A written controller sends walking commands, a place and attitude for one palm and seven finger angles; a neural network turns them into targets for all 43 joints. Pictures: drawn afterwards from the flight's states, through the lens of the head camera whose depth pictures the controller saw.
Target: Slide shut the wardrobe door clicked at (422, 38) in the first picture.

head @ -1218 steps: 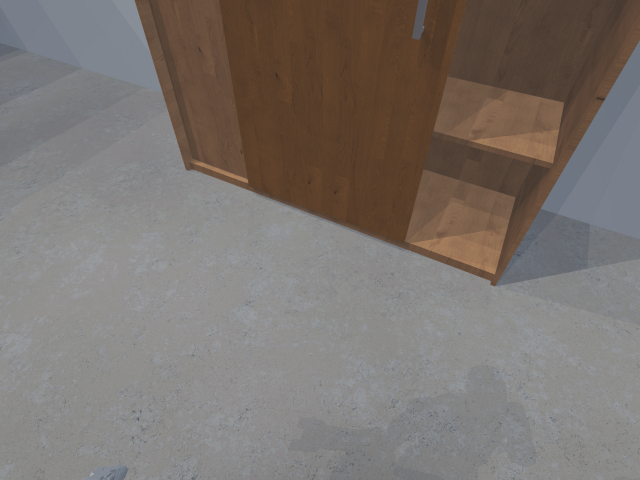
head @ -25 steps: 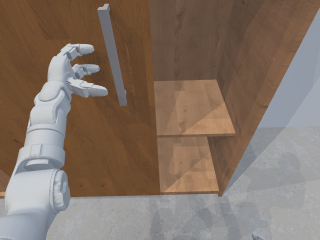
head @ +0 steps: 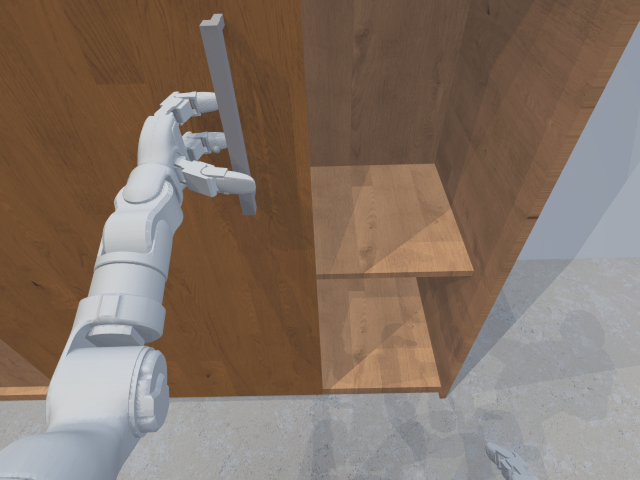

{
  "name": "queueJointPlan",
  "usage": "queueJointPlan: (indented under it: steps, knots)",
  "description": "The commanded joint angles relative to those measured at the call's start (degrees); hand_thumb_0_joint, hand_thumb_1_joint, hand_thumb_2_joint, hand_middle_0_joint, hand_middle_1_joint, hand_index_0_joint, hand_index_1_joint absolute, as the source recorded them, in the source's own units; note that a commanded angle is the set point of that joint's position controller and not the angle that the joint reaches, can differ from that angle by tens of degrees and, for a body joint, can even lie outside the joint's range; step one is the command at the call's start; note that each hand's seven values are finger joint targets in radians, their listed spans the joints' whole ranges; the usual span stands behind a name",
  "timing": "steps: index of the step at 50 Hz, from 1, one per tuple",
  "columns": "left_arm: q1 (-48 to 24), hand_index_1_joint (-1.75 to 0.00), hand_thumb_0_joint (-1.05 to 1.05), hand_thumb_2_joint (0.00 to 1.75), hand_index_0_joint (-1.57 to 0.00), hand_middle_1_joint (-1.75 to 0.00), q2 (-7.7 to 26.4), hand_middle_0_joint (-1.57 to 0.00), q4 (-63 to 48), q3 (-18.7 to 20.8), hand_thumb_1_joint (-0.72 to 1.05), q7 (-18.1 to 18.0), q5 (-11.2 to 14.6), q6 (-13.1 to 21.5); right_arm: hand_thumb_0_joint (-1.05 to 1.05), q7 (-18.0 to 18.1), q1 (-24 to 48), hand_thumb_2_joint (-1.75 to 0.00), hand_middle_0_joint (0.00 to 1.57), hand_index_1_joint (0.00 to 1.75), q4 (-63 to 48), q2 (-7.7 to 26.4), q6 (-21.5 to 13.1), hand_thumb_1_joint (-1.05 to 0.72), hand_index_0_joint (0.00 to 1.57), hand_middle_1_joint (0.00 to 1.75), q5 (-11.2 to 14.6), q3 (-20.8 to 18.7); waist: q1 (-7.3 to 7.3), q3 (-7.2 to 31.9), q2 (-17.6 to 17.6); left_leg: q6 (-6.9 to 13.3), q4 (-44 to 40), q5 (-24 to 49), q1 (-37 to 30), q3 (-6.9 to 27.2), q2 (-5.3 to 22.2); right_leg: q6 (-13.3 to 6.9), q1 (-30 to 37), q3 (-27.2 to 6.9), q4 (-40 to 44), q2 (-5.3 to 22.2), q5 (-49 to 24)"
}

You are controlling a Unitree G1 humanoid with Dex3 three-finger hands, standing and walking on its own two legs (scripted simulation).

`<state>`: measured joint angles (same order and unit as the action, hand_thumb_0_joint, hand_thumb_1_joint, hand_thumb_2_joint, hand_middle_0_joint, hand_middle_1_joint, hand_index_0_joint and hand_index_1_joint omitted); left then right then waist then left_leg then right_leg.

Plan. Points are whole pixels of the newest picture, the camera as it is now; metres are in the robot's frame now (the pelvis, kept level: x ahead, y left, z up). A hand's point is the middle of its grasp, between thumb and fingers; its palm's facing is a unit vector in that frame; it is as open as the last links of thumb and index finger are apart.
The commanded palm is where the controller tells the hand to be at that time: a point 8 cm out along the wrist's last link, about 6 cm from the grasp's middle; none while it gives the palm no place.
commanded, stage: feel for the door with the fingertips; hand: left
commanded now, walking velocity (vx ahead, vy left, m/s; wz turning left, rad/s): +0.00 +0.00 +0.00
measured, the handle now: (235, 127) +0.50 +0.12 +0.22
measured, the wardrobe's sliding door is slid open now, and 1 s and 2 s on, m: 0.37 0.37 0.37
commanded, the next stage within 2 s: slide the fingers in behind the handle in 0.16 s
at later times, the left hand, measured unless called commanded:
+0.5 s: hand (211, 144) +0.45 +0.14 +0.22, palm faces +0.05 -1.00 +0.01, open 13.8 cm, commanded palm +0.43 +0.20 +0.22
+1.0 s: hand (220, 148) +0.44 +0.13 +0.22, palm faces +0.03 -1.00 +0.02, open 14.0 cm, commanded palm +0.42 +0.17 +0.22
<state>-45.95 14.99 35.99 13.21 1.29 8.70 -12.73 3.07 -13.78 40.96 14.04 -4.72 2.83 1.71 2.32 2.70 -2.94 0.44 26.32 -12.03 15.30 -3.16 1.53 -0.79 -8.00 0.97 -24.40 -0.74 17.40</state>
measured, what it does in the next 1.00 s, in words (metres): stands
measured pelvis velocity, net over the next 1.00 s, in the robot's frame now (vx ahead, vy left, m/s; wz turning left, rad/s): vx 0.00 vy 0.00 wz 0.00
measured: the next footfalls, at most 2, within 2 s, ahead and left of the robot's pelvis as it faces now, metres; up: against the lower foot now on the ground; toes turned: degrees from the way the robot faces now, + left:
none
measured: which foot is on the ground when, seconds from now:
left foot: down 0.00-1.00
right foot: down 0.00-1.00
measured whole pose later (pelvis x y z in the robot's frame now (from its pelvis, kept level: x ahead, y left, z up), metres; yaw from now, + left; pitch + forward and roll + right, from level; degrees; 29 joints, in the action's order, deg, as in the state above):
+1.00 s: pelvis +0.00 +0.00 +0.00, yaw +0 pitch +1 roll +0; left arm -47.8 14.0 37.4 11.6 0.9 9.2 -11.0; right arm 2.6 -14.6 41.7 14.4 -6.5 3.0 1.1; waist 2.1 2.7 -2.7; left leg 0.8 26.8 -11.8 16.4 -3.0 1.3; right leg -0.5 -9.0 1.1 -24.6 -0.6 17.1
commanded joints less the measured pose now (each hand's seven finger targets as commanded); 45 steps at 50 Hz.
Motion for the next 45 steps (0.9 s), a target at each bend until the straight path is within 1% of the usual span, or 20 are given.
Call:
queueJointPlan:
  steps: [1,2,4,6,7,9,14,18,26,27,30,32,33,35,36,37,38,42,43,45]
  knots:
    - [-32.2,-1.2,0.0,0.3,-0.3,-1.2,11.8,-0.3,-12.4,1.6,-0.5,0.2,0.5,4.8,0.0,0.8,2.0,-0.9,0.2,0.3,-6.4,7.5,-2.7,-0.9,0.2,0.3,0.4,-2.7,0.49,16.5,3.0,2.5,-0.1,15.3,-15.3,2.1,-0.9,0.0,-3.9,-0.1,2.8,-0.7,-22.8]
    - [-31.8,-1.2,0.0,0.3,-0.3,-1.2,12.8,-0.3,-10.3,1.9,-0.5,0.4,0.4,4.8,0.0,1.0,1.7,-0.9,0.2,0.3,-5.9,7.9,-2.4,-0.9,0.2,0.3,0.4,-2.8,0.65,15.7,4.9,2.5,-0.2,14.6,-14.4,2.0,-0.8,0.1,-3.7,0.0,3.1,-0.8,-22.2]
    - [-34.5,-1.2,0.0,0.3,-0.3,-1.2,11.1,-0.3,-8.8,0.5,-0.5,0.9,0.8,5.0,0.0,1.1,1.4,-0.9,0.2,0.3,-5.7,7.8,-2.7,-0.9,0.2,0.3,0.5,-2.7,1.4,14.5,4.5,2.6,-0.4,13.2,-13.7,2.1,-1.1,0.2,-4.7,-0.2,3.3,-0.7,-21.6]
    - [-35.6,-1.2,0.0,0.3,-0.3,-1.2,12.3,-0.3,-5.9,1.1,-0.5,1.2,0.6,5.0,0.0,1.2,0.7,-0.9,0.2,0.3,-5.1,8.1,-2.8,-0.9,0.2,0.3,0.6,-2.8,1.73,14.4,4.7,2.6,-0.1,12.4,-13.1,2.1,-1.1,0.3,-5.4,-0.3,3.3,-0.6,-20.9]
    - [-36.6,-1.2,0.0,0.3,-0.3,-1.2,12.2,-0.3,-4.7,0.5,-0.5,1.2,0.2,5.4,0.0,1.1,0.3,-0.9,0.2,0.3,-4.7,8.2,-2.7,-0.9,0.2,0.3,0.4,-2.7,1.74,14.0,2.9,2.5,-0.1,12.2,-13.0,1.9,-1.2,0.1,-5.8,-0.3,3.4,-0.5,-20.3]
    - [-37.2,-1.2,0.0,0.3,-0.3,-1.2,14.1,-0.3,-4.4,2.6,-0.5,1.1,0.3,6.3,0.0,1.0,-0.7,-0.9,0.2,0.3,-4.7,8.4,-3.1,-0.9,0.2,0.3,0.3,-3.0,1.51,16.4,4.3,2.7,0.2,13.5,-13.2,2.2,-1.2,0.1,-4.8,-0.3,2.9,-0.6,-21.9]
    - [-40.2,-1.2,0.0,0.3,-0.3,-1.2,13.4,-0.3,-1.3,1.2,-0.5,1.8,0.2,8.3,0.0,0.8,-1.9,-0.9,0.2,0.3,-3.8,8.4,-3.5,-0.9,0.2,0.3,0.3,-3.2,2.65,15.4,4.3,2.8,0.6,12.5,-12.2,2.2,-1.5,0.3,-5.8,-0.4,2.9,-0.6,-21.6]
    - [-37.3,-1.2,0.0,0.3,-0.3,-1.2,14.7,-0.3,-2.7,3.0,-0.5,2.2,0.6,9.7,0.0,0.4,-2.2,-0.9,0.2,0.3,-4.4,8.7,-4.2,-0.9,0.2,0.3,0.3,-3.4,1.35,17.5,4.1,2.9,0.4,13.1,-12.3,2.0,-1.5,0.2,-4.0,-0.4,2.7,-0.6,-22.5]
    - [-33.5,-1.2,0.0,0.3,-0.3,-1.2,16.3,-0.3,-3.9,4.1,-0.5,2.9,0.6,9.5,0.0,0.4,-1.7,-0.9,0.2,0.3,-5.2,8.8,-4.8,-0.9,0.2,0.3,0.7,-3.4,0.76,15.1,4.5,2.9,-0.6,10.3,-11.0,1.6,-1.1,0.3,-4.5,-0.4,3.4,-0.9,-19.3]
    - [-32.4,-1.2,0.0,0.3,-0.3,-1.2,18.1,-0.3,-3.4,5.2,-0.5,2.7,0.5,9.4,0.0,0.4,-1.8,-0.9,0.2,0.3,-5.1,9.1,-4.6,-0.9,0.2,0.3,0.7,-3.5,0.07,15.2,4.1,2.9,-0.6,10.3,-10.5,1.4,-1.1,0.2,-3.8,-0.5,3.6,-0.7,-19.1]
    - [-32.5,-1.2,0.0,0.3,-0.3,-1.2,15.3,-0.3,-7.6,3.5,-0.5,2.9,0.7,9.1,0.0,0.3,-1.0,-0.9,0.2,0.3,-6.2,8.4,-4.9,-0.9,0.2,0.3,0.8,-3.4,0.42,16.1,2.5,2.8,-0.6,11.1,-12.1,1.5,-1.0,0.2,-3.9,-0.4,3.4,-0.9,-19.7]
    - [-30.3,-1.2,0.0,0.3,-0.3,-1.2,16.4,-0.3,-6.7,4.6,-0.5,2.9,1.3,8.6,0.0,0.4,-0.9,-0.9,0.2,0.3,-5.9,8.9,-4.8,-0.9,0.2,0.3,0.8,-3.5,0.06,15.7,5.1,2.9,-0.7,10.6,-11.5,1.5,-0.9,0.3,-3.7,-0.3,3.9,-1.0,-19.0]
    - [-32.3,-1.2,0.0,0.3,-0.3,-1.2,16.0,-0.3,-9.0,4.0,-0.5,2.9,1.2,8.7,0.0,0.5,-0.5,-0.9,0.2,0.3,-6.1,8.6,-4.9,-0.9,0.2,0.3,0.8,-3.3,0.54,15.4,2.5,2.8,-0.9,10.7,-12.2,1.4,-0.9,0.2,-4.2,-0.5,3.7,-1.0,-19.0]
    - [-33.2,-1.2,0.0,0.3,-0.3,-1.2,13.0,-0.3,-12.2,1.6,-0.5,2.7,1.1,8.5,0.0,0.3,-0.2,-0.9,0.2,0.3,-6.4,8.1,-5.3,-0.9,0.2,0.3,0.9,-3.5,0.79,17.3,0.7,2.6,-0.5,12.4,-14.9,1.8,-0.7,0.1,-5.1,-0.1,3.3,-1.2,-19.4]
    - [-33.1,-1.2,0.0,0.3,-0.3,-1.2,11.7,-0.3,-12.0,0.9,-0.5,2.6,1.3,8.1,0.0,0.3,-0.1,-0.9,0.2,0.3,-6.2,8.0,-5.4,-0.9,0.2,0.3,0.9,-3.5,1.0,17.1,1.2,2.7,-0.2,12.9,-15.4,1.9,-0.7,0.1,-5.6,0.0,3.3,-1.3,-19.6]
    - [-31.3,-1.2,0.0,0.3,-0.3,-1.2,13.3,-0.3,-10.5,2.3,-0.5,2.2,1.3,7.7,0.0,0.3,-0.3,-0.9,0.2,0.3,-5.7,8.4,-5.2,-0.9,0.2,0.3,0.8,-3.5,0.52,16.5,3.3,2.6,-0.3,12.4,-14.3,2.0,-0.6,0.1,-5.1,0.2,3.6,-1.3,-19.0]
    - [-32.8,-1.2,0.0,0.3,-0.3,-1.2,12.8,-0.3,-11.4,1.9,-0.5,2.0,1.5,7.5,0.0,0.4,0.1,-0.9,0.2,0.3,-5.7,8.3,-5.2,-0.9,0.2,0.3,0.8,-3.3,1.05,16.2,3.0,2.7,-0.4,12.2,-14.2,2.0,-0.7,0.2,-5.3,0.0,3.5,-1.2,-19.3]
    - [-32.5,-1.2,0.0,0.3,-0.3,-1.2,12.7,-0.3,-10.8,1.8,-0.5,0.9,0.9,6.4,0.0,0.4,0.5,-0.9,0.2,0.3,-5.3,8.3,-4.8,-0.9,0.2,0.3,0.7,-3.2,0.49,16.1,2.7,2.4,-0.4,12.9,-14.2,2.2,-0.7,0.0,-5.5,0.2,3.2,-1.1,-19.0]
    - [-33.5,-1.2,0.0,0.3,-0.3,-1.2,10.9,-0.3,-12.7,0.6,-0.5,0.7,0.9,6.4,0.0,0.3,0.9,-0.9,0.2,0.3,-5.8,7.8,-4.9,-0.9,0.2,0.3,0.7,-3.1,0.76,16.5,0.7,2.5,-0.3,13.1,-15.1,2.2,-0.8,0.0,-5.9,0.1,3.0,-1.0,-19.2]
    - [-33.2,-1.2,0.0,0.3,-0.3,-1.2,8.7,-0.3,-12.7,-0.5,-0.5,0.2,1.1,6.1,0.0,0.2,1.1,-0.9,0.2,0.3,-5.7,7.6,-5.0,-0.9,0.2,0.3,0.6,-3.2,1.03,17.2,3.0,2.4,0.1,14.8,-16.2,2.5,-0.6,0.1,-6.1,0.3,2.8,-1.2,-20.6]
